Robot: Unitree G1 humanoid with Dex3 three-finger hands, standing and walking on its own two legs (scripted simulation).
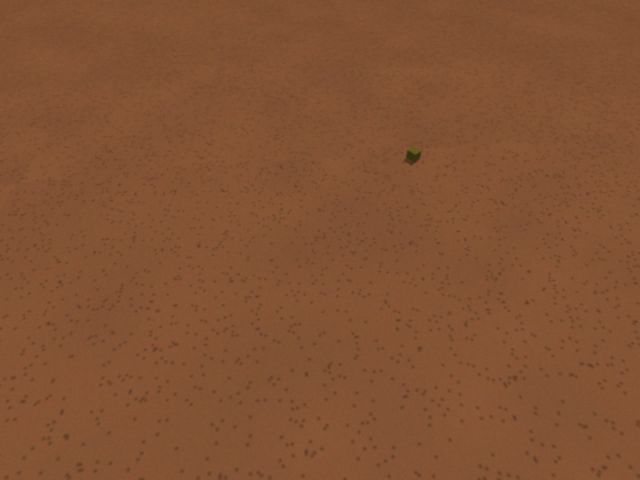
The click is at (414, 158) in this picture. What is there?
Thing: small box
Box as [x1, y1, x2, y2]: [406, 146, 421, 161]
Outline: 413,146 407,150 406,157 412,161 419,158 421,151
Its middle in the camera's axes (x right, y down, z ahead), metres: +0.49 -0.46 +2.03
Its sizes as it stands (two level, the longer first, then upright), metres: 0.054 0.049 0.048
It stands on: the floor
